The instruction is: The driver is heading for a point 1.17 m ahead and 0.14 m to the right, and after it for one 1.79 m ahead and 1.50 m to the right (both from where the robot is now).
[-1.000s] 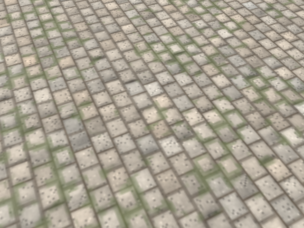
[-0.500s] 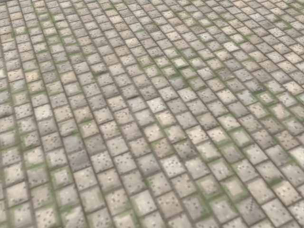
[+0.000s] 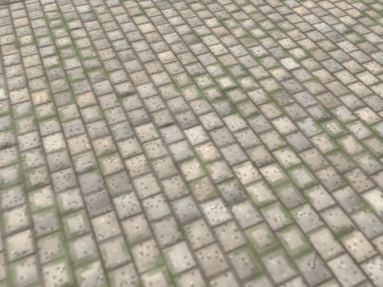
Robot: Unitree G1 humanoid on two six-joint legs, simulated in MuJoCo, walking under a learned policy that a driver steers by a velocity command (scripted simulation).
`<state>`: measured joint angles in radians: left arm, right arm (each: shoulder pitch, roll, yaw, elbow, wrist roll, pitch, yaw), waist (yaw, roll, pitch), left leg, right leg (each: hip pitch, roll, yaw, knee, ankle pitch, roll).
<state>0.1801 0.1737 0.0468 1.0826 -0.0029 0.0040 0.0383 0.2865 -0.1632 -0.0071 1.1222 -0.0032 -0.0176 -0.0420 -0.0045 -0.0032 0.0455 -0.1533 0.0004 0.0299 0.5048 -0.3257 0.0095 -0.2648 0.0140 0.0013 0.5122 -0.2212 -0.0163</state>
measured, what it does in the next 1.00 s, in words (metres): walks ahead: left foot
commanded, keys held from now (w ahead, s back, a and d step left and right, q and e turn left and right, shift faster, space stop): no key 0.14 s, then w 0.86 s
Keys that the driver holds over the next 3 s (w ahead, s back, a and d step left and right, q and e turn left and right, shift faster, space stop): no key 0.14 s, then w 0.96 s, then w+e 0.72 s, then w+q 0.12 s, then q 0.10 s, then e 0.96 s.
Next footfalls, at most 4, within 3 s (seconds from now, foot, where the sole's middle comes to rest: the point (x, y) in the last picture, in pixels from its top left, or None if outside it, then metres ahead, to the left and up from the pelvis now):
0.94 left None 0.48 0.10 -0.77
1.52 right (237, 215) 0.78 -0.15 -0.77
2.02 left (208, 149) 1.12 -0.05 -0.77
2.62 right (260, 164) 1.03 -0.27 -0.77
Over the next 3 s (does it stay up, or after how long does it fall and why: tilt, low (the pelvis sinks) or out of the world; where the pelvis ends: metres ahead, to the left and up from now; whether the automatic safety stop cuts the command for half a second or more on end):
stays up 1.06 -0.16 0.00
